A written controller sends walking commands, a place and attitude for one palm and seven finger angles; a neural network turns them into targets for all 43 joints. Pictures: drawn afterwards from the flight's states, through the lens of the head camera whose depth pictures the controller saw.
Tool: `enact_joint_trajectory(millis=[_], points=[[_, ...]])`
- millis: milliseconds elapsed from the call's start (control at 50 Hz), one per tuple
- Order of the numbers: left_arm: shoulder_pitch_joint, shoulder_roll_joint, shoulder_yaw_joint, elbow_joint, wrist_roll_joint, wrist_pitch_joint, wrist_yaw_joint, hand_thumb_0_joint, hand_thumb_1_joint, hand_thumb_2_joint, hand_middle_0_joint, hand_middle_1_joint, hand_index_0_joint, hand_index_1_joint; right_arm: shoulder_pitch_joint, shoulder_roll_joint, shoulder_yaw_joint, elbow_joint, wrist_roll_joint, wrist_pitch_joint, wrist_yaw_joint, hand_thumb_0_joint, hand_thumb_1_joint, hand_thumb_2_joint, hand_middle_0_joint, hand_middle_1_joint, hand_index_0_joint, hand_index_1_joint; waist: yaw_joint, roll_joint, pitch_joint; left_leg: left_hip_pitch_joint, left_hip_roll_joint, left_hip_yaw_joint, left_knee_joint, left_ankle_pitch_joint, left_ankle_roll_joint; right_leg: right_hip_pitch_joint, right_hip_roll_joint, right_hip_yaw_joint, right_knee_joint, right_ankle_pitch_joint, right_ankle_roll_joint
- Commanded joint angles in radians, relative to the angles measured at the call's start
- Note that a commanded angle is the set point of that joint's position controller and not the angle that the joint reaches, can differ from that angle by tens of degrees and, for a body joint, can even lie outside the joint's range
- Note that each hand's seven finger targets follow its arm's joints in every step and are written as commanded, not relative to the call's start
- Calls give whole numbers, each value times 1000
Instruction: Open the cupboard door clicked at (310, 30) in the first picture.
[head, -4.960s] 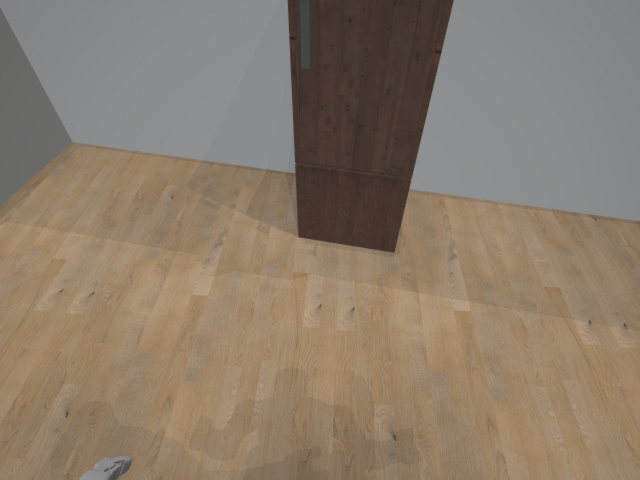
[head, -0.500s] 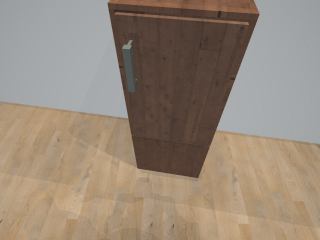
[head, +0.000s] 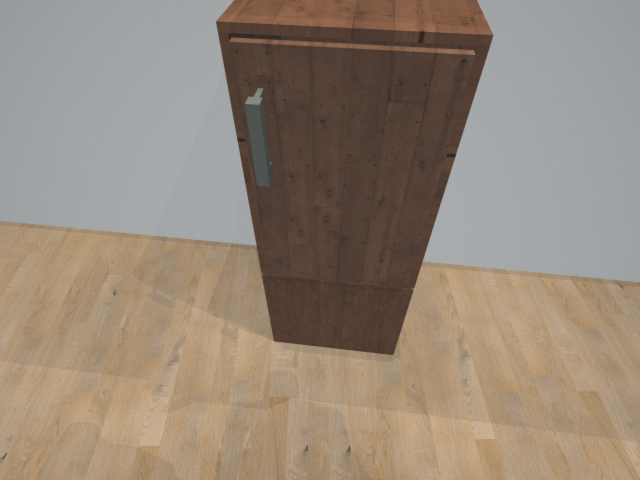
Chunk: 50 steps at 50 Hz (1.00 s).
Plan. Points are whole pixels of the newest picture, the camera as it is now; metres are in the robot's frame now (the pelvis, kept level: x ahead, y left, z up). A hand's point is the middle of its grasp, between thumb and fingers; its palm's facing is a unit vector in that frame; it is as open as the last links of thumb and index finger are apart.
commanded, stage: come to a stop and stand still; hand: left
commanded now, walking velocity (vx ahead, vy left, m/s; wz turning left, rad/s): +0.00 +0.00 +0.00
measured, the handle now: (262, 138) +0.64 +0.15 +0.09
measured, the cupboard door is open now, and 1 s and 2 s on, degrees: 0 0 0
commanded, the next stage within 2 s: look again from close up in 0.20 s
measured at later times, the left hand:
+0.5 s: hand out of the picture -0.01 +0.19 -0.18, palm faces +0.02 -0.98 -0.21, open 7.4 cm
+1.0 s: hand out of the picture +0.01 +0.19 -0.18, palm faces +0.01 -0.98 -0.18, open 7.4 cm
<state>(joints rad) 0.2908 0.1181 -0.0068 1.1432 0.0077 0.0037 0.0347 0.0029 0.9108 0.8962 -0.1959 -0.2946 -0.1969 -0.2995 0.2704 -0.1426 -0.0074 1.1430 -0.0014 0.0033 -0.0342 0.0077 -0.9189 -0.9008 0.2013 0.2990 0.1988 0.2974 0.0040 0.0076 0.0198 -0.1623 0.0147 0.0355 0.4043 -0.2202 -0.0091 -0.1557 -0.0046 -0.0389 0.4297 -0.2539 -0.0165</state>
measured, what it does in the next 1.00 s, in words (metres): stands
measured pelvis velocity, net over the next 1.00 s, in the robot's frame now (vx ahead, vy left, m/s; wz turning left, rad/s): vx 0.01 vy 0.02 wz -0.02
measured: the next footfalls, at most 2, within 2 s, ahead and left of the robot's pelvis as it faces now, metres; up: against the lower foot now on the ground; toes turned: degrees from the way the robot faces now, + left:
left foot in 1.42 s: +0.20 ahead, +0.11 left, +0.00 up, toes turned +2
right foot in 1.80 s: +0.10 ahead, -0.14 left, +0.00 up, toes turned -5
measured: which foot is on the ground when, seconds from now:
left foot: down 0.00-1.00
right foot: down 0.00-1.00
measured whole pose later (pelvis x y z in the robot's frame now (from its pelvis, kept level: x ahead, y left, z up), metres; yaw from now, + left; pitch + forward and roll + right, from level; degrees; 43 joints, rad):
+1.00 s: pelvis +0.01 +0.02 -0.01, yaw -1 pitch +0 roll +1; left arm 0.31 0.15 0.00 1.09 0.02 0.00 0.02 0.00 0.91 0.90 -0.20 -0.29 -0.20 -0.30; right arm 0.28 -0.16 0.00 1.08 -0.02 -0.02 -0.03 0.01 -0.92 -0.90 0.20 0.30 0.20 0.30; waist 0.01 -0.01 0.01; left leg -0.21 0.00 0.06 0.50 -0.29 0.02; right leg -0.21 -0.03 -0.01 0.53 -0.32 0.00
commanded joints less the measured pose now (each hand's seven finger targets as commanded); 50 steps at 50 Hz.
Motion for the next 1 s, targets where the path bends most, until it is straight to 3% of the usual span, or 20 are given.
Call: enact_joint_trajectory(millis=[0, 100, 140, 260, 280, 300, 320, 340, 380, 440, 560, 740, 820, 860, 920, 980], points=[[47, 112, 26, -28, -1, -9, 4, 0, 900, 900, -200, -300, -200, -300, 66, -69, -6, -8, -8, -10, -3, 0, -900, -900, 200, 300, 200, 300, -4, -13, 98, -38, 72, -64, -75, 39, 24, -79, -102, 112, -141, 0, -9], [60, 105, 26, -25, -2, -8, 2, 0, 900, 900, -200, -300, -200, -300, 78, -62, -8, -5, -9, -9, -5, 0, -900, -900, 200, 300, 200, 300, -1, 15, 94, -48, 70, -65, -80, -6, 24, -85, -99, 116, -152, -39, -9], [59, 104, 27, -28, -1, -8, 2, 0, 900, 900, -200, -300, -200, -300, 87, -61, -9, -7, -9, -10, -5, 0, -900, -900, 200, 300, 200, 300, -3, -2, 88, -52, 73, -68, -80, -14, 24, -83, -97, 114, -151, -43, -8], [68, 92, 25, -26, -1, -14, 2, 0, 900, 900, -200, -300, -200, -300, 102, -62, -9, -4, -7, -22, -8, 0, -900, -900, 200, 300, 200, 300, -1, -1, 42, -37, 87, -84, -83, 53, 28, -42, -93, 94, -118, 51, -7], [136, 123, 13, -7, 16, -43, 41, 0, 900, 900, -200, -300, -200, -300, -26, -100, -4, -84, -3, -39, 10, 0, -900, -900, 200, 300, 200, 300, 42, 44, 99, -116, 80, -37, 128, 86, -3, -77, -148, 132, -100, 320, -10], [88, 172, 23, -58, 10, -53, 32, 0, 900, 900, -200, -300, -200, -300, 53, -47, -2, -109, -9, -26, 15, 0, -900, -900, 200, 300, 200, 300, -29, 34, 16, -90, 40, -52, 109, -76, 4, -83, -184, 184, -113, 81, -47], [44, 177, 30, -74, 11, -57, 20, 0, 900, 900, -200, -300, -200, -300, 63, -49, 0, -98, -22, -23, 20, 0, -900, -900, 200, 300, 200, 300, -23, 67, 25, -72, 37, -52, 93, -49, 10, -116, -168, 152, -100, -50, -56], [35, 161, 27, -75, 11, -54, 16, 0, 900, 900, -200, -300, -200, -300, 98, -60, 1, -105, -21, -28, 20, 0, -900, -900, 200, 300, 200, 300, -35, 31, 9, -79, 47, -64, 82, -40, 17, -135, -134, 119, -78, -146, -51], [42, 124, 21, -82, 8, -48, 11, 0, 900, 900, -200, -300, -200, -300, 111, -74, 0, -111, -20, -36, 16, 0, -900, -900, 200, 300, 200, 300, -30, 40, 7, -104, 69, -97, 38, 1, 34, -119, -91, 89, -24, -98, -40], [60, 112, 20, -84, 8, -39, 6, 0, 900, 900, -200, -300, -200, -300, 104, -97, -1, -128, -19, -44, 10, 0, -900, -900, 200, 300, 200, 300, -9, 45, 1, -148, 94, -140, -17, 7, 57, -67, -68, 52, 38, -27, -29], [64, 113, 21, -86, 9, -31, 5, 0, 900, 900, -200, -300, -200, -300, 92, -109, 0, -123, -16, -47, 6, 0, -900, -900, 200, 300, 200, 300, 0, -31, 67, -152, 87, -128, -48, 20, 62, -81, -76, 62, 27, 21, -17], [65, 139, 26, -94, 9, -30, 4, 0, 900, 900, -200, -300, -200, -300, 74, -117, 0, -107, -14, -51, 3, 0, -900, -900, 200, 300, 200, 300, 2, -24, 16, -79, 83, -93, -25, 123, 59, -56, -91, 73, 15, 104, -12], [64, 139, 24, -92, 11, -29, 3, 0, 900, 900, -200, -300, -200, -300, 60, -115, 0, -101, -12, -48, 3, 0, -900, -900, 200, 300, 200, 300, 3, -25, 24, -73, 81, -87, -19, 119, 57, -61, -93, 81, 3, 112, -13], [62, 141, 25, -87, 10, -29, 2, 0, 900, 900, -200, -300, -200, -300, 60, -114, 1, -95, -12, -49, 2, 0, -900, -900, 200, 300, 200, 300, 2, -2, 13, -64, 81, -81, -17, 138, 55, -51, -96, 81, 4, 131, -14], [74, 133, 30, -87, 17, -20, -8, 0, 900, 900, -200, -300, -200, -300, 66, -126, -9, -94, -18, -40, 3, 0, -900, -900, 200, 300, 200, 300, 0, -3, 37, -63, 99, -86, -23, -90, 67, -104, -69, 77, 23, -70, -27], [68, 128, 41, -108, 23, -11, -25, 0, 900, 900, -200, -300, -200, -300, 60, -154, -26, -108, -25, -32, 5, 0, -900, -900, 200, 300, 200, 300, -5, 72, 101, -113, 143, -139, -86, -306, 90, -175, -32, 56, 79, -177, -37]])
